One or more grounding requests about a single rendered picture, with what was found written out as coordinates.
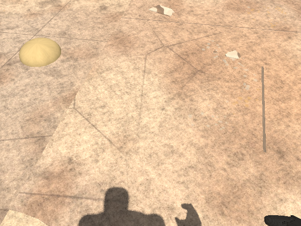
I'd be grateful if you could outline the right robot hand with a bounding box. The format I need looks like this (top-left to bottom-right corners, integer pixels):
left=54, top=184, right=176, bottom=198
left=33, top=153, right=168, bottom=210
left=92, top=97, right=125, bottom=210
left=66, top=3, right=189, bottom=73
left=264, top=215, right=301, bottom=226

